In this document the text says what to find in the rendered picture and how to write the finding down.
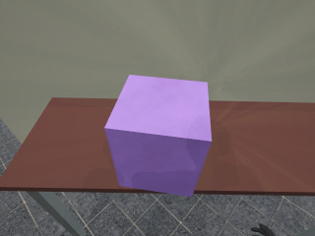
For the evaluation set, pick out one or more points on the right robot hand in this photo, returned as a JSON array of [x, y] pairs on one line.
[[264, 230]]

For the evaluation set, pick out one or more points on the carton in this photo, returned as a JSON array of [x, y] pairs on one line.
[[159, 134]]

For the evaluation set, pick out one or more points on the table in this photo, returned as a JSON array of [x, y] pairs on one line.
[[258, 148]]

